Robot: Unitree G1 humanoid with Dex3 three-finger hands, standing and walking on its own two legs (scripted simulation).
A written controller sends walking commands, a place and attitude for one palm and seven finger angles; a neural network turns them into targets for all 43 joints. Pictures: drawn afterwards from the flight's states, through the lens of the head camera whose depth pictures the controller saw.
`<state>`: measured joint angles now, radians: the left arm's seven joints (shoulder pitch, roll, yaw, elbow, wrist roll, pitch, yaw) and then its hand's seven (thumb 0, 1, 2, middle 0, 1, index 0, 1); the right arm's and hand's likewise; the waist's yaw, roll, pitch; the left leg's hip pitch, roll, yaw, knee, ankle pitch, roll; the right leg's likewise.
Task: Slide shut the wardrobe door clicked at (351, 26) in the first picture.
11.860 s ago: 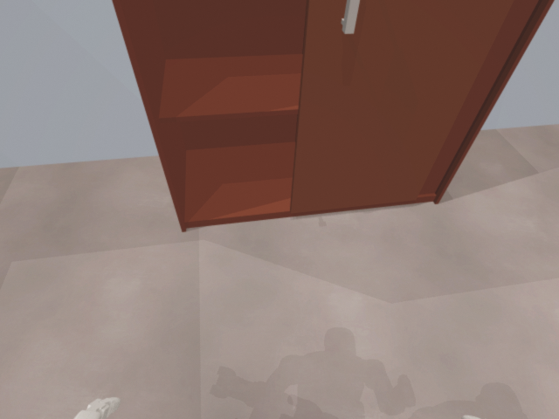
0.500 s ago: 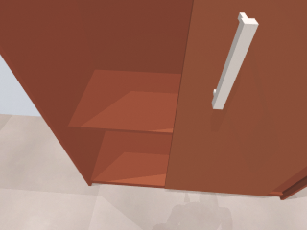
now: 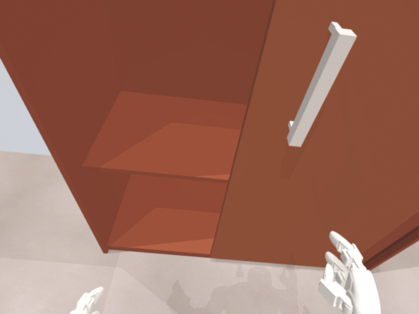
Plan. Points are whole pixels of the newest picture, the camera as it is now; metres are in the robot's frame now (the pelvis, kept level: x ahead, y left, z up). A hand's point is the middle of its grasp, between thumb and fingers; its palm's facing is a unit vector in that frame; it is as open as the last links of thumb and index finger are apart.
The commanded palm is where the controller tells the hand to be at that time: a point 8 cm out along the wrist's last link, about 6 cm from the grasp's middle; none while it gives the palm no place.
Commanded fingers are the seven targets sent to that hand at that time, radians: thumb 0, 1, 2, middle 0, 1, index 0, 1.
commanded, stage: raise the hand with hooked fingers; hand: right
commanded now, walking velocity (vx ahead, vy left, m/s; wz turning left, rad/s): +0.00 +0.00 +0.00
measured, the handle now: (312, 90) +0.48 -0.13 +0.23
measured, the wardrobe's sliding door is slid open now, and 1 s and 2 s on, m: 0.48 0.48 0.48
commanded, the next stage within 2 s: move the hooked fingers beside the handle in 1.90 s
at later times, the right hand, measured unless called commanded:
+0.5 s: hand (338, 278) +0.19 -0.17 +0.08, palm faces -0.10 +0.99 -0.13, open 10.3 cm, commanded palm +0.16 -0.25 +0.08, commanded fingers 0.00 -0.06 -0.54 0.26 0.84 0.26 0.84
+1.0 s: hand (414, 231) +0.23 -0.25 +0.17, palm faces +0.02 +0.99 -0.14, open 13.1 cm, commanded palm +0.20 -0.30 +0.18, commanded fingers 0.00 0.50 -0.30 0.30 1.20 0.30 1.20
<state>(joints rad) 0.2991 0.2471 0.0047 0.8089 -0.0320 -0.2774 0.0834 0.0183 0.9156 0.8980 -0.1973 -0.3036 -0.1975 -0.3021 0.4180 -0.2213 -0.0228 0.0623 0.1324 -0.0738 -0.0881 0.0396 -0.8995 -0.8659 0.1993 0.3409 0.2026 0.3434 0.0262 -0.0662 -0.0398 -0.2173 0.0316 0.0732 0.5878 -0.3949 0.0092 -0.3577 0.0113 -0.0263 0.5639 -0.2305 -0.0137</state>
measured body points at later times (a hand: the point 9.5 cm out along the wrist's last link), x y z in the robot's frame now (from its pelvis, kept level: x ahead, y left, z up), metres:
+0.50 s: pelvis -0.03 +0.02 -0.03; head -0.03 +0.03 +0.42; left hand +0.16 +0.23 -0.10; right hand +0.19 -0.23 +0.09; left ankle -0.05 +0.11 -0.73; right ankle +0.04 -0.11 -0.73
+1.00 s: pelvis -0.01 -0.01 +0.00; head -0.03 +0.00 +0.45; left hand +0.18 +0.23 -0.05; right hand +0.23 -0.30 +0.18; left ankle -0.05 +0.11 -0.73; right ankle +0.04 -0.11 -0.73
